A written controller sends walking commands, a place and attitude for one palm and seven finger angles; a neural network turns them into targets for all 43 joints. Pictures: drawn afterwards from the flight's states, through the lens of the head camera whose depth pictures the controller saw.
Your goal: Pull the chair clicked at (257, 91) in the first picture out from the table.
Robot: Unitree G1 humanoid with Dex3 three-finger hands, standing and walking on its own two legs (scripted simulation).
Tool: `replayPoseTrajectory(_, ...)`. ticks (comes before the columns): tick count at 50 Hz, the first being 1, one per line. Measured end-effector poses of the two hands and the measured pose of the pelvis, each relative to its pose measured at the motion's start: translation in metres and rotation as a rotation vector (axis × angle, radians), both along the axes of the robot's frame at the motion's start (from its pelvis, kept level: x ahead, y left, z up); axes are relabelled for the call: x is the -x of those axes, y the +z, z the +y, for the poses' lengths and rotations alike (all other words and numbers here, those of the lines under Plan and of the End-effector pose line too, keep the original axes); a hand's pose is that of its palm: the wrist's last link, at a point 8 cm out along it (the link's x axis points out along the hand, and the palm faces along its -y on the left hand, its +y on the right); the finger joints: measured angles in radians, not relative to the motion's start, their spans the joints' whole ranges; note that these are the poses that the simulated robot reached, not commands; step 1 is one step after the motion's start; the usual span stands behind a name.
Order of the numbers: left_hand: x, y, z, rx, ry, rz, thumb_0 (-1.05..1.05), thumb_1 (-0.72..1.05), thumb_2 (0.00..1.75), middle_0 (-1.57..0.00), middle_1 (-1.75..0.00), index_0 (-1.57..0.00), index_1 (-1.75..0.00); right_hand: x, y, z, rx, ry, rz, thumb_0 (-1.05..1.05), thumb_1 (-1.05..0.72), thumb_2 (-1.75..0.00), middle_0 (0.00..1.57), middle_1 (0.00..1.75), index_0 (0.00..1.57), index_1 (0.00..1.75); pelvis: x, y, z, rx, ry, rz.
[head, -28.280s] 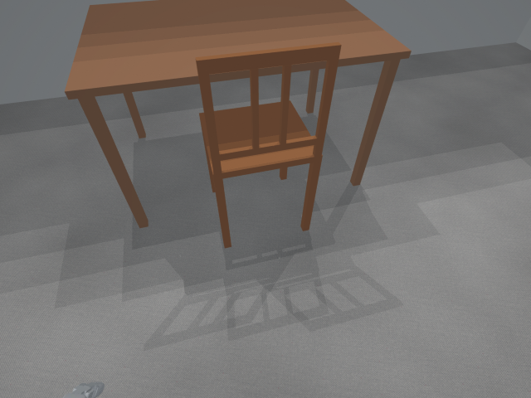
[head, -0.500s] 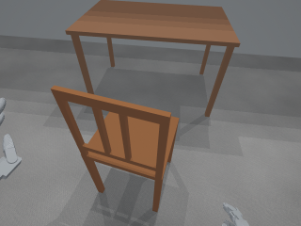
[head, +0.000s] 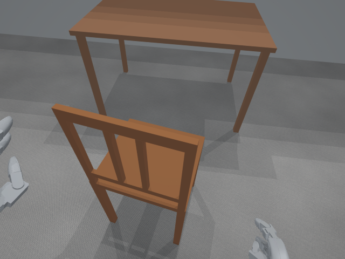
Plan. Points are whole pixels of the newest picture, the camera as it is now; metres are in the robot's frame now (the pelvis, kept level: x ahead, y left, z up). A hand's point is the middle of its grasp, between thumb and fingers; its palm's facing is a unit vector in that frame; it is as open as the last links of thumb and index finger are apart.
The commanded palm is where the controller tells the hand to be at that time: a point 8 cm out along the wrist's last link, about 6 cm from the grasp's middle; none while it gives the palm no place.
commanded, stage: stop stepping back and stand still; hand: left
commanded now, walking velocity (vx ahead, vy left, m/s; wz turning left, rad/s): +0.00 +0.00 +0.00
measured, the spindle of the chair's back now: (115, 158) +0.42 +0.21 -0.09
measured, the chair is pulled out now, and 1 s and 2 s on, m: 0.63 0.63 0.63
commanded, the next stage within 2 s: let the arm hang, fingers relaxed in 0.22 s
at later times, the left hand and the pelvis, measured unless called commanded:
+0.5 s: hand (80, 251) +0.16 +0.23 -0.09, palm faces +0.10 -0.94 -0.33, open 7.4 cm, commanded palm none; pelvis -0.01 +0.00 -0.01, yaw +2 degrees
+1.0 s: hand out of the picture -0.09 +0.18 -0.17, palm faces +0.05 -0.97 -0.22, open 7.3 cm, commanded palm none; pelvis -0.01 +0.00 +0.00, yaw +2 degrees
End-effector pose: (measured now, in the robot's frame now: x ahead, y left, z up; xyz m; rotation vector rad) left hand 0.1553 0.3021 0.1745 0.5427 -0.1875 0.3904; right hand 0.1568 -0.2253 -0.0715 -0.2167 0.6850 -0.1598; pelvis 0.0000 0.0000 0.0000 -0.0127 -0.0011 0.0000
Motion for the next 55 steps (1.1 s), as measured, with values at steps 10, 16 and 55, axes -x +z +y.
replayPoseTrajectory(10, -0.008, -0.002, -0.005, 0.016, -0.010, 0.014, 0.01, 0.89, 0.90, -0.21, -0.30, -0.21, -0.30, -0.009, 0.000, 0.001, -0.009, 0.003, 0.011, 0.01, -0.90, -0.90, 0.20, 0.30, 0.20, 0.30, -0.007, 0.001, -0.001, 0.000, 0.001, 0.000)
replayPoseTrajectory(16, -0.008, 0.000, -0.004, 0.006, -0.007, 0.020, 0.01, 0.89, 0.90, -0.21, -0.30, -0.22, -0.30, -0.007, -0.001, -0.004, -0.006, -0.010, 0.022, 0.01, -0.90, -0.90, 0.20, 0.30, 0.20, 0.30, -0.008, 0.001, -0.001, 0.002, 0.001, 0.000)
replayPoseTrajectory(55, 0.212, -0.318, -0.091, 0.638, 0.274, 1.546, 0.00, 0.91, 0.90, -0.20, -0.30, -0.20, -0.30, 0.185, -0.083, 0.015, -0.129, -0.067, 0.739, 0.00, -0.91, -0.90, 0.20, 0.29, 0.20, 0.30, 0.010, -0.005, -0.005, -0.007, 0.033, -0.014)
